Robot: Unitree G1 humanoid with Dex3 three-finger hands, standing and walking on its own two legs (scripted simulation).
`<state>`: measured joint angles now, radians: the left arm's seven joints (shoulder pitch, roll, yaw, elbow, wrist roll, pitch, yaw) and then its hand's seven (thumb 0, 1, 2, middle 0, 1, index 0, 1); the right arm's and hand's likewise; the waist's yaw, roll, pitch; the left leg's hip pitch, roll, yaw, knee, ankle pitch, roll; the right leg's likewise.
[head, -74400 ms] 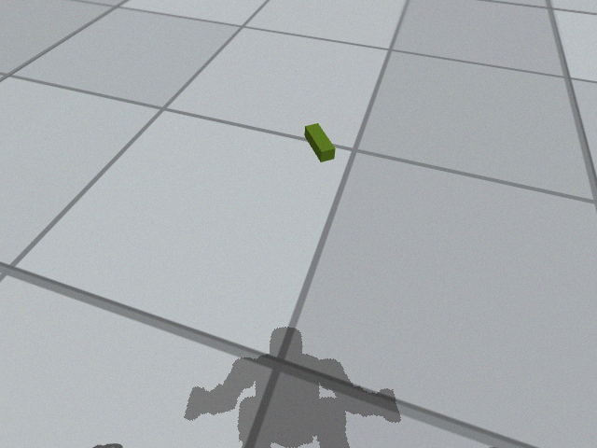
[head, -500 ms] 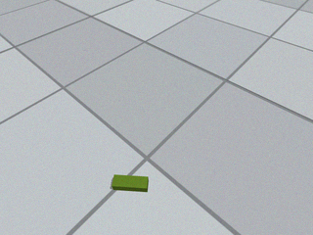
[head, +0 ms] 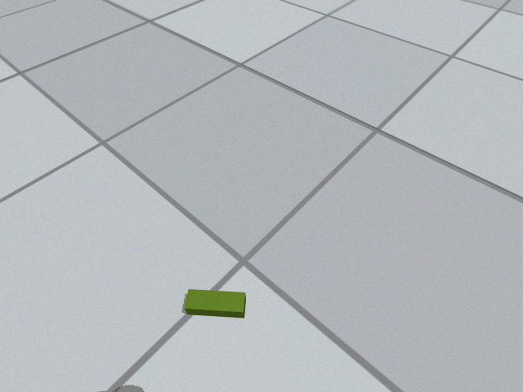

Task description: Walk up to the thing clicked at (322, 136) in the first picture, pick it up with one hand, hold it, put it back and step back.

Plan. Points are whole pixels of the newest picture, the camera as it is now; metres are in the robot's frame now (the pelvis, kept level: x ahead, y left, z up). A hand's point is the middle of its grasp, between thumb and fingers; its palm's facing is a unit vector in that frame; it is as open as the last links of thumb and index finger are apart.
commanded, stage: stand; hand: left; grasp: from above
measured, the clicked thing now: (216, 303) +0.49 +0.20 -0.75
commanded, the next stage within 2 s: step back in 0.44 s
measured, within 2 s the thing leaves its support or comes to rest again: neither
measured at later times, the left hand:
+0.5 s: hand out of the picture +0.09 +0.25 -0.15, palm faces +0.01 -0.94 -0.35, open 7.4 cm
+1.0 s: hand out of the picture +0.06 +0.34 -0.18, palm faces -0.06 -0.94 -0.34, open 7.4 cm
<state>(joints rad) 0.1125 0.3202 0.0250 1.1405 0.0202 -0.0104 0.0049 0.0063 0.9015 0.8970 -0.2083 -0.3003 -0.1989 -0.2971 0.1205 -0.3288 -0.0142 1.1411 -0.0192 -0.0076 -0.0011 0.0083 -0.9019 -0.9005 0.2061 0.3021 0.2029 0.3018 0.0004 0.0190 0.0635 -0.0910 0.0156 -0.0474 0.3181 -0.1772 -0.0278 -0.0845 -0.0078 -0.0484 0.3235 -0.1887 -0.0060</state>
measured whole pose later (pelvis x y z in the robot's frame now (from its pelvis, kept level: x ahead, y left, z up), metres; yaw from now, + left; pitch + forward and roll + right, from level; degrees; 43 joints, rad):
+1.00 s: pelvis -0.07 +0.09 -0.01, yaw -1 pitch -1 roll -1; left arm 0.07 0.38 0.06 0.89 0.00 0.07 0.03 0.01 0.90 0.90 -0.21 -0.30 -0.20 -0.30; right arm 0.14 -0.33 -0.05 0.92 -0.02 0.03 -0.03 0.01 -0.90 -0.90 0.21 0.30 0.21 0.30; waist -0.03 -0.05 0.21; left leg -0.24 -0.06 0.03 0.52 -0.27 0.09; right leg -0.40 0.09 0.15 1.02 -0.45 0.00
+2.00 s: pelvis -0.32 +0.10 -0.03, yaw -6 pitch -2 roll +0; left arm 0.19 0.42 0.11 0.82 0.03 0.07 0.00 0.01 0.90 0.90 -0.21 -0.30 -0.20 -0.30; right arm 0.10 -0.38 -0.04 0.79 -0.03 0.01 -0.02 0.01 -0.90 -0.90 0.21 0.30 0.21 0.30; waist 0.01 -0.04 0.19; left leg -0.38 0.04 0.04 0.67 -0.26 -0.01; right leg -0.26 0.01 0.08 0.71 -0.42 0.01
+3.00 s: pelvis -0.64 +0.03 -0.02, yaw -4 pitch -2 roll +2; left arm 0.31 0.35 0.08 0.90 0.06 0.04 -0.02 0.01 0.90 0.90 -0.21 -0.30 -0.20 -0.30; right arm 0.23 -0.43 -0.07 0.89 -0.02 0.04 -0.02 0.01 -0.90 -0.90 0.21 0.30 0.20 0.30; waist 0.04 0.03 0.05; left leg -0.50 -0.08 -0.12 1.08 -0.39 -0.02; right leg -0.24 -0.04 0.03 0.63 -0.36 -0.01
